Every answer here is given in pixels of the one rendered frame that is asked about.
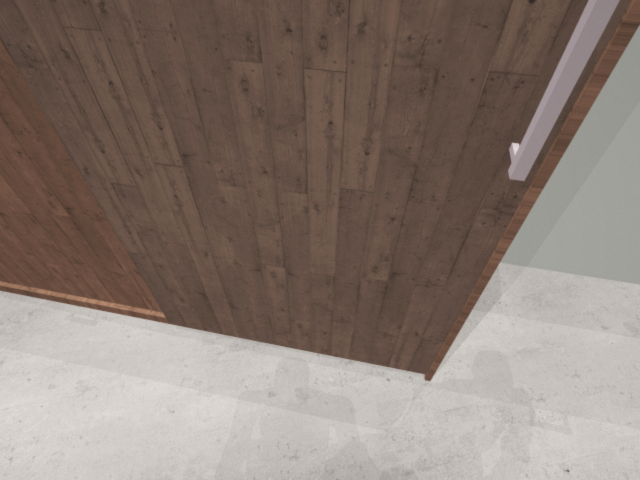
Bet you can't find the handle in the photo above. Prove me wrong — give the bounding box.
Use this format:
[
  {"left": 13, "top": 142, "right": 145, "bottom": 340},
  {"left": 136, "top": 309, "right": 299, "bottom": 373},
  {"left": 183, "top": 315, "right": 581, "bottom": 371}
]
[{"left": 508, "top": 0, "right": 620, "bottom": 181}]

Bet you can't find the wardrobe door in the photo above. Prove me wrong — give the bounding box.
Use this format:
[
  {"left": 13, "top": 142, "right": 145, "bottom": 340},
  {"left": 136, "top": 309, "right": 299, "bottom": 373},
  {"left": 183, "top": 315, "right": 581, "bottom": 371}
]
[
  {"left": 0, "top": 0, "right": 631, "bottom": 374},
  {"left": 0, "top": 41, "right": 162, "bottom": 312}
]

